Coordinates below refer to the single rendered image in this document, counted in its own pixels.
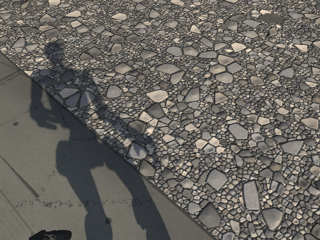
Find left robot hand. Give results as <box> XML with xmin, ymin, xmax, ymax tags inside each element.
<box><xmin>29</xmin><ymin>230</ymin><xmax>72</xmax><ymax>240</ymax></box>

